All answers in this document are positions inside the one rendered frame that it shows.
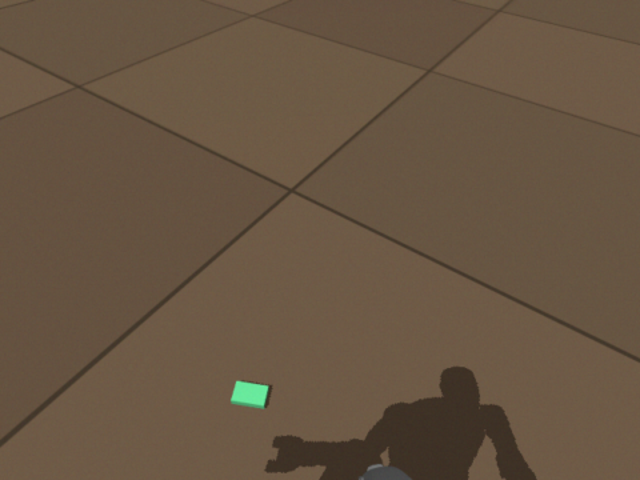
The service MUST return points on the small box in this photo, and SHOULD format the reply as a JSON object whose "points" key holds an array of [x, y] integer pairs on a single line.
{"points": [[250, 394]]}

